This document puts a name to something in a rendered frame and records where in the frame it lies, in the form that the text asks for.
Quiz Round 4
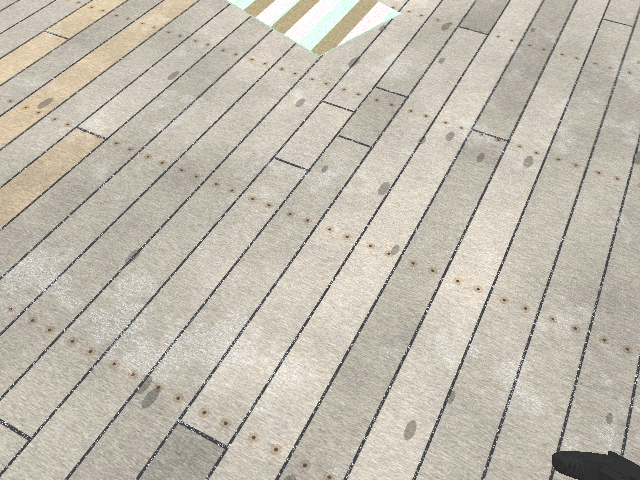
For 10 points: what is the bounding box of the right robot hand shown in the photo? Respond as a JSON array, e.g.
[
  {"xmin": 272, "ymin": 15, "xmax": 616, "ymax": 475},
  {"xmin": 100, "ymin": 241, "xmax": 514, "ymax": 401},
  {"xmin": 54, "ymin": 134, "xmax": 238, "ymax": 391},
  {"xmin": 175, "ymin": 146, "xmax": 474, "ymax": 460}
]
[{"xmin": 552, "ymin": 451, "xmax": 640, "ymax": 480}]

